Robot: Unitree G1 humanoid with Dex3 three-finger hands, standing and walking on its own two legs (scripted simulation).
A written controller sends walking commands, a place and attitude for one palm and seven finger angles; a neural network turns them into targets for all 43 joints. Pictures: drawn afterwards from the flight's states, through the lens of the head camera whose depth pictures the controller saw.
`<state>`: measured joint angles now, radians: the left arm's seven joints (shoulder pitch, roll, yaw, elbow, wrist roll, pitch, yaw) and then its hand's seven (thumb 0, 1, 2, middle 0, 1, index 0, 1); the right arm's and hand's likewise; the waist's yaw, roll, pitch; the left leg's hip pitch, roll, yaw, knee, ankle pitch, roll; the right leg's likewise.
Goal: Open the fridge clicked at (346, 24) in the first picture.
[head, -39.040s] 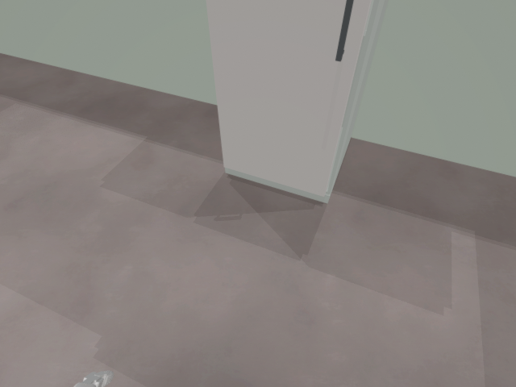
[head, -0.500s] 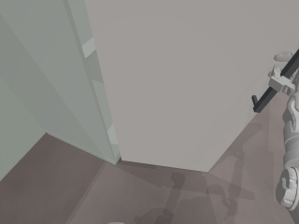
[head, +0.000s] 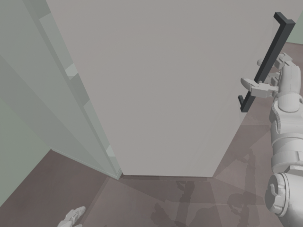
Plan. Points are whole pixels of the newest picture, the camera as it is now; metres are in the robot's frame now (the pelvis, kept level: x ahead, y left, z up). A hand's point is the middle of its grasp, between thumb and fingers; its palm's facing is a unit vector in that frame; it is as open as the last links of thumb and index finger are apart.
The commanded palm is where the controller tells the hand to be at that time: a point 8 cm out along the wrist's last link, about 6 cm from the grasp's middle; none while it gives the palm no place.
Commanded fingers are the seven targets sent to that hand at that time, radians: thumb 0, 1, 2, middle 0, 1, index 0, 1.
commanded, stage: loosen the grip on the handle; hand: right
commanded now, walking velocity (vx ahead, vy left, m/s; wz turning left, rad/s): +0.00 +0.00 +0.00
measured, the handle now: (258, 70) +0.49 -0.24 +0.16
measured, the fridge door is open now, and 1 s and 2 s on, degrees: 69 68 68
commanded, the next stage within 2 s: slip the hand off the handle in 0.34 s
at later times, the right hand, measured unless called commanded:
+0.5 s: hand (262, 90) +0.44 -0.24 +0.14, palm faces +0.37 +0.91 -0.17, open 14.6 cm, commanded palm +0.39 -0.29 +0.15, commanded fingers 0.00 0.55 -0.20 0.25 1.15 0.25 1.15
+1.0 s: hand (297, 92) +0.44 -0.33 +0.14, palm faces +0.41 +0.90 -0.17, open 14.7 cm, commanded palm +0.40 -0.37 +0.15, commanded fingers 0.00 0.55 -0.20 0.25 1.15 0.25 1.15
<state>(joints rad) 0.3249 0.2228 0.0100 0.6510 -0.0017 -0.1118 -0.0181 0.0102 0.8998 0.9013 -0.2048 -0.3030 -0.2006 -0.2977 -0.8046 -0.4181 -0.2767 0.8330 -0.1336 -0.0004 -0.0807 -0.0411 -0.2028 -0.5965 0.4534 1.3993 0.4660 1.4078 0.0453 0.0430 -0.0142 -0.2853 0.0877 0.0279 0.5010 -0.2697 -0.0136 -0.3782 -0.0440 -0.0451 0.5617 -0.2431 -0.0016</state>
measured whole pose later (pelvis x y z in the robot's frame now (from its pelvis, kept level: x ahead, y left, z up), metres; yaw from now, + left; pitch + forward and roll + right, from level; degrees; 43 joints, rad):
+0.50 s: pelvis +0.01 +0.03 +0.00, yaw -1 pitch +4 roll +1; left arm 0.33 0.26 0.01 0.78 0.00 -0.08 0.04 0.01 0.90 0.90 -0.21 -0.30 -0.20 -0.30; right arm -0.64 -0.44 -0.36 0.71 -0.01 -0.02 -0.04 -0.01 0.55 -0.20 0.26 1.16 0.26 1.16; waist 0.06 -0.01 -0.03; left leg -0.30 0.05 0.04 0.52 -0.30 -0.05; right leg -0.40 -0.07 0.00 0.58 -0.25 0.03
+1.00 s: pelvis +0.01 +0.05 -0.01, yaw -1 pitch +10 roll +2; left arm 0.38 0.32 0.02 0.75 -0.02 -0.05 0.07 0.01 0.90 0.90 -0.21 -0.30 -0.20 -0.30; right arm -0.74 -0.79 -0.60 1.08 0.02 -0.20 0.25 -0.01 0.55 -0.20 0.25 1.15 0.26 1.15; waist 0.09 0.00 -0.01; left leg -0.44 0.01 0.05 0.61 -0.34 -0.02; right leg -0.53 -0.11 0.02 0.66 -0.29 0.05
